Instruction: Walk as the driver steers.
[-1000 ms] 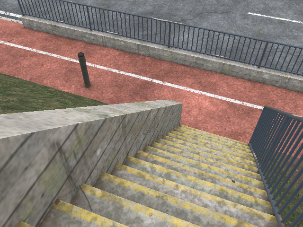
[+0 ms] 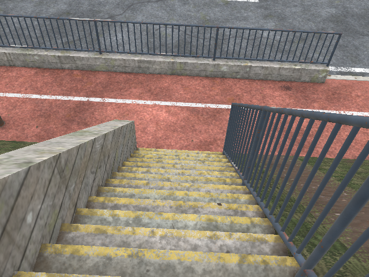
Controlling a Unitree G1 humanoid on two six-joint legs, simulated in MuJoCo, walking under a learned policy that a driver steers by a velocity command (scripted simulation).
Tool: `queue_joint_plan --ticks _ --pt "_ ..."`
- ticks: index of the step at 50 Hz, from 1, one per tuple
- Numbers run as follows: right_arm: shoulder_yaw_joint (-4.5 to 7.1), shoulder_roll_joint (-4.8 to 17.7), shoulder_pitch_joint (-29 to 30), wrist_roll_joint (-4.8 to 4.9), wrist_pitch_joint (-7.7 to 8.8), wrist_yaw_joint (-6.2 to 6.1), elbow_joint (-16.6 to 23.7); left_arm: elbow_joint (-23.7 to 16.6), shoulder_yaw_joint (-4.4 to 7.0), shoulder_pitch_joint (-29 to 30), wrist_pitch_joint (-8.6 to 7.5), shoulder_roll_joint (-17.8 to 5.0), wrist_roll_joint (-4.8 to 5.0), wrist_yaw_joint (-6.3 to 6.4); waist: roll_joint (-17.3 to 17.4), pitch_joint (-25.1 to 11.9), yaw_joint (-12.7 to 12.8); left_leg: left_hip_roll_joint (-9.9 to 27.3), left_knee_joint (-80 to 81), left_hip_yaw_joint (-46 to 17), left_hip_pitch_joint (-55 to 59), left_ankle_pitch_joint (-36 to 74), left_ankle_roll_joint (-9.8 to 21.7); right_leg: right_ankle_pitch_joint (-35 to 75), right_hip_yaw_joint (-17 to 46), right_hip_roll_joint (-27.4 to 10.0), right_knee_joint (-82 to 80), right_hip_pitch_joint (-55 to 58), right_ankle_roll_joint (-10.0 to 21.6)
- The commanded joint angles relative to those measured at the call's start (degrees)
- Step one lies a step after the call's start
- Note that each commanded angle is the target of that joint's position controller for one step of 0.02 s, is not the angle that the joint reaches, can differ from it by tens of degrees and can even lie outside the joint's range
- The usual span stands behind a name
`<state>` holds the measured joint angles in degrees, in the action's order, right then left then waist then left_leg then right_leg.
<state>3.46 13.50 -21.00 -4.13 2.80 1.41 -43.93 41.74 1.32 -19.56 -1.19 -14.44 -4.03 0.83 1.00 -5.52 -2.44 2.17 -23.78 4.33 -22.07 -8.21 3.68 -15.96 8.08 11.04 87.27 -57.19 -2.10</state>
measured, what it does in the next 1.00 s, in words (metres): walks ahead: right foot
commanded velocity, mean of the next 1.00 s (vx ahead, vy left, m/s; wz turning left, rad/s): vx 0.08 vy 0.00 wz -0.19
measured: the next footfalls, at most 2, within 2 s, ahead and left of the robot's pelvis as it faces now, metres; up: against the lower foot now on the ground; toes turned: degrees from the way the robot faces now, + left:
right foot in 0.52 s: +0.05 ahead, -0.21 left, +0.00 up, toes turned -26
left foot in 1.06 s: +0.10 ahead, +0.07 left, +0.00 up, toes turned -5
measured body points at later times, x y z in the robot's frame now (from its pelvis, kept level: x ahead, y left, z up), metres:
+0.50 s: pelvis +0.00 -0.05 -0.02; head +0.04 -0.05 +0.43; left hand +0.23 +0.08 -0.14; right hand -0.12 -0.26 -0.15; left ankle +0.04 +0.09 -0.75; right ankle +0.02 -0.19 -0.73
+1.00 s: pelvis +0.08 -0.06 -0.05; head +0.08 -0.06 +0.40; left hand +0.01 +0.13 -0.21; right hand +0.07 -0.31 -0.19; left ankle +0.09 +0.06 -0.65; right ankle +0.01 -0.19 -0.75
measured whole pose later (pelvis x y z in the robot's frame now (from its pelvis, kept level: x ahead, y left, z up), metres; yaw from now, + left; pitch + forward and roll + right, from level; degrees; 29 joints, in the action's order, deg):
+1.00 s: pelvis +0.08 -0.06 -0.05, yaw -9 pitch +4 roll -3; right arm 1.7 12.3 -21.9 -5.6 2.9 2.4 -54.0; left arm 65.1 -1.5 -30.6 -8.0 -5.5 -6.6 -1.2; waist 1.8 -5.3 2.9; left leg 4.8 -82.9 -1.1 -43.7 -13.5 4.5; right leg -29.0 -14.7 -8.8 48.9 -21.7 -1.9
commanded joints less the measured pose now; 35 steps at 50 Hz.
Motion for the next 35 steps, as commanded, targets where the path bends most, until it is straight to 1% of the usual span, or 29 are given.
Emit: queue_joint_plan --ticks 1,3,4,6,9,11,13,14,15,16,17,18,19,20,21,22,23,24,25,26,27,28,29,30,31,32,33,34,35 --pt "0.23 6.0 10.8 0.45 2.91 -1.05 3.5 1.9 -1.36 -16.9 0.8 -0.9 0.36 -3.47 2.3 3.2 9.2 10.3 6.7 -2.7 -14.1 3.0 10.2 7.9 -8.1 -3.0 29.0 2.3 -1.9" --pt "-0.04 6.1 3.7 0.84 3.19 -3.41 0.6 -0.2 -2.21 -12.4 0.89 -0.4 2.12 -4.54 2.4 5.9 4.9 9.8 6.7 -2.5 -12.0 -5.7 7.9 10.2 -10.1 -6.1 28.1 0.1 -2.0" --pt "-0.28 6.1 0.3 0.42 3.65 -4.36 -1.0 -1.6 -2.58 -9.8 1.13 0.1 2.2 -4.6 3.8 6.7 3.0 10.5 5.9 -3.6 -8.1 -7.4 7.8 12.6 -9.5 -7.2 26.3 -3.4 -1.8" --pt "-1.16 5.5 -4.4 -0.69 4.38 -5.08 -3.5 -4.4 -3.11 -4.4 2.05 0.5 1.59 -4.62 4.6 6.9 -0.4 14.0 5.5 -7.3 1.2 -8.6 9.3 18.0 -7.0 -9.4 17.0 -10.3 -1.6" --pt "-1.66 6.5 -8.2 -1.5 4.79 -4.88 -6.4 -6.8 -3.52 0.8 3.08 1.7 0.18 -4.98 5.7 6.2 -3.2 18.7 6.5 -10.8 11.2 -17.6 9.5 23.3 -6.3 -13.8 -2.9 -15.6 -0.9" --pt "-1.65 6.9 -10.8 -1.62 4.64 -4.68 -8.3 -7.5 -3.71 3.1 3.68 3.8 -1.13 -5.13 6.6 6.7 -4.5 21.1 8.5 -12.4 14.1 -21.7 9.5 21.8 -7.6 -15.9 -13.7 -15.4 0.8" --pt "-1.77 5.9 -12.1 -2.08 4.1 -4.55 -9.3 -7.4 -3.46 4.4 3.7 4.3 -1.2 -5.18 5.3 7.0 -5.1 23.1 10.8 -13.3 13.5 -24.0 10.0 16.4 -8.8 -16.4 -19.7 -12.0 3.0" --pt "-1.94 5.9 -12.3 -4.51 4.49 -4.85 -9.8 -6.8 -3.85 1.9 3.66 6.0 -1.75 -4.77 5.7 6.5 -3.6 25.9 9.4 -14.4 13.0 -18.8 10.3 19.2 -6.9 -17.3 -13.6 -11.1 3.6" --pt "-2.89 4.6 -10.9 -5.56 5.17 -4.8 -9.1 -4.9 -3.61 -1.6 3.12 5.6 -2.76 -4.72 4.1 4.1 -1.6 26.1 5.8 -11.7 9.0 -12.0 10.9 19.8 -6.9 -17.0 -4.4 -5.9 4.1" --pt "-2.17 4.7 -7.0 -4.65 5.23 -5.33 -8.3 -6.8 -3.97 0.8 2.98 6.4 -1.65 -4.52 1.6 4.3 -2.0 26.5 6.4 -10.2 14.0 -12.6 9.7 18.4 -4.6 -19.2 -14.6 -9.9 3.9" --pt "-2.19 4.1 -5.8 -2.23 4.85 -5.86 -7.7 -7.7 -3.34 6.8 2.9 4.1 -1.24 -5.04 -0.1 7.9 -5.4 23.3 8.2 -6.2 10.9 -20.8 8.2 16.4 -10.5 -18.5 -27.7 -6.7 3.5" --pt "-2.32 3.8 -7.9 -1.69 4.88 -6.03 -9.2 -8.4 -2.25 9.2 2.95 2.7 -1.69 -5.23 2.9 8.0 -6.3 22.0 8.8 -4.2 4.0 -26.7 6.3 12.2 -16.0 -16.3 -28.2 2.2 4.3" --pt "-1.91 5.2 -6.2 -4.61 5.58 -5.85 -9.2 -7.6 -1.93 5.4 2.59 3.9 -1.4 -5.2 7.6 5.6 -2.9 23.7 7.9 -3.6 -1.7 -23.4 4.4 14.6 -13.9 -16.4 -18.0 11.8 4.7" --pt "-0.2 8.0 -1.6 -1.38 5.92 -6.17 -7.2 -7.2 -0.89 5.6 2.29 2.2 -1.86 -5.53 6.4 6.1 -3.0 21.0 8.3 0.0 0.2 -27.8 3.9 3.0 -15.8 -14.9 -30.2 11.8 5.1" --pt "0.32 7.9 -4.6 -1.46 5.83 -6.86 -7.6 -6.6 0.27 8.6 2.14 0.4 -2.05 -5.35 6.0 7.1 -5.3 22.0 8.2 -0.6 0.1 -29.8 3.4 2.2 -18.8 -13.3 -34.9 15.6 5.4" --pt "1.23 8.8 -5.8 -0.78 5.58 -7.47 -7.8 -5.7 0.54 9.3 1.73 1.2 -1.13 -4.38 7.1 7.9 -6.1 22.3 8.2 -1.6 2.9 -28.4 3.4 2.3 -18.6 -12.9 -40.8 16.1 6.0" --pt "1.84 9.4 -4.5 -0.89 5.05 -7.66 -7.5 -5.1 0.79 9.9 1.46 1.8 -0.6 -3.59 6.5 6.7 -5.8 24.3 6.7 -3.2 6.0 -26.6 2.9 3.7 -16.6 -13.4 -49.7 19.2 6.9" --pt "1.84 8.8 -3.4 -0.66 4.39 -7.67 -7.2 -3.8 1.76 7.7 0.84 1.3 1.25 -3.09 5.1 5.1 -3.9 25.3 3.6 -3.0 6.8 -21.1 2.6 8.6 -17.1 -11.3 -57.8 25.9 8.1" --pt "1.31 7.4 -0.8 -0.29 3.94 -6.59 -6.6 -1.2 3.53 1.7 -0.38 -0.3 2.95 -2.17 3.6 -0.1 0.6 22.4 -4.1 0.0 0.2 -17.2 1.3 14.7 -17.3 -8.6 -63.2 44.8 8.9" --pt "-0.47 2.0 -2.0 -3.18 5.07 -4.74 -7.9 1.4 5.92 -8.9 -1.5 -3.9 2.22 -1.65 -2.4 -8.2 7.3 15.8 -21.8 5.5 -14.5 -19.4 -3.0 22.0 -9.7 -12.0 -58.6 70.5 10.5" --pt "-1.79 -4.6 -1.9 0.52 5.66 -3.29 -3.4 6.2 7.42 -25.9 -2.88 -12.9 -0.09 -1.53 -13.3 -19.4 9.1 4.1 -40.5 3.6 -33.6 -37.0 -4.8 48.3 12.2 -30.3 -55.5 91.5 23.5" --pt "-1.45 -4.1 3.8 4.71 5.55 -3.11 -0.1 8.7 5.85 -35.4 -2.96 -8.3 -4.72 -4.98 -3.5 -12.0 15.7 -6.3 -36.1 -18.0 -46.2 -32.8 -3.8 29.8 26.2 -37.7 -63.4 89.3 23.0" --pt "-1.08 -2.4 8.2 5.05 4.81 -4.24 -0.7 10.2 5.15 -29.9 -3.07 -6.4 -4.06 -7.32 -4.4 3.8 15.1 -5.8 -39.4 -18.7 -57.5 -27.6 -3.3 29.0 19.7 -37.7 -63.7 80.9 21.5" --pt "0.14 0.7 3.5 3.56 4.33 -4.43 -4.0 9.5 3.84 -22.0 -2.97 -4.4 1.56 -9.13 -7.8 2.6 8.5 -1.5 -44.2 -15.8 -52.6 -23.5 -2.7 27.0 13.1 -35.1 -62.8 70.8 20.4" --pt "0.95 1.5 -2.8 4.39 -0.91 -3.54 -8.0 6.6 0.68 -8.5 -0.02 2.2 5.87 -2.53 0.3 -2.8 1.4 -2.8 -45.7 -16.5 -26.7 -20.9 -4.3 34.7 3.0 -32.3 -60.0 57.2 16.3" --pt "0.69 -0.7 -5.8 3.61 -4.23 -3.02 -8.7 3.7 0.93 1.2 0.65 -0.9 4.54 -1.02 -4.9 -2.2 -2.6 -4.9 -58.4 -11.1 -16.3 -12.3 -5.2 38.3 -1.4 -31.6 -59.8 41.5 16.3" --pt "0.36 0.4 -19.8 1.7 -2.14 0.39 -12.4 3.7 0.48 5.5 -2.85 -1.5 0.56 -6.69 -9.0 10.0 -8.1 -2.2 -65.1 -12.2 -18.4 -4.4 -5.2 18.4 -6.7 -28.7 -67.7 20.3 13.9" --pt "-0.05 -0.4 -23.3 0.81 -0.87 2.23 -15.5 5.2 0.46 8.0 -4.02 -0.3 0.39 -7.23 -4.2 11.1 -8.5 -1.2 -70.7 -9.9 -13.0 -1.2 -5.6 1.5 -5.7 -27.4 -68.1 12.0 13.6" --pt "-0.85 -1.8 -21.9 0.2 -0.45 3.21 -14.5 6.7 1.3 6.1 -4.77 -3.1 -0.1 -6.24 -4.4 10.4 -6.1 -2.7 -75.3 -6.6 -16.1 -1.9 -4.6 -6.3 -5.4 -27.7 -68.0 12.3 14.1"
